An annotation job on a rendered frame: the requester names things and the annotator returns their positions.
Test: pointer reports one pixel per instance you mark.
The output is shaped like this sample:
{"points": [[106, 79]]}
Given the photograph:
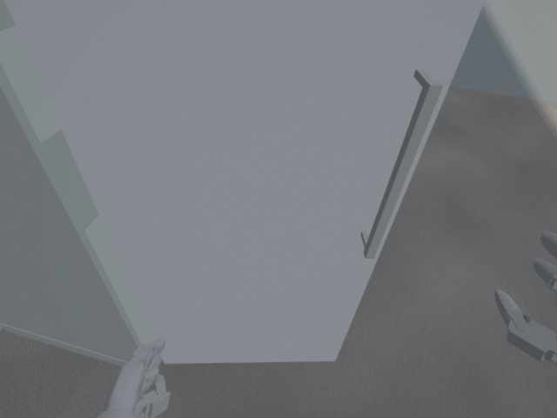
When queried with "right robot hand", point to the right robot hand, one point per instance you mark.
{"points": [[532, 338]]}

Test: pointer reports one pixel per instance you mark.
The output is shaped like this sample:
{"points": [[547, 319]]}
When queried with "handle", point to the handle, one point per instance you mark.
{"points": [[423, 111]]}

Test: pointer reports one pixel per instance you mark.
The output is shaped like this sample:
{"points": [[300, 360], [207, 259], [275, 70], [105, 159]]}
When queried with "left robot hand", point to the left robot hand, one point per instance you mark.
{"points": [[129, 387]]}

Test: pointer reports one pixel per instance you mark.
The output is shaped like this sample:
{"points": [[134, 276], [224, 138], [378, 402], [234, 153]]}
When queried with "fridge door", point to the fridge door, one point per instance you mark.
{"points": [[235, 150]]}

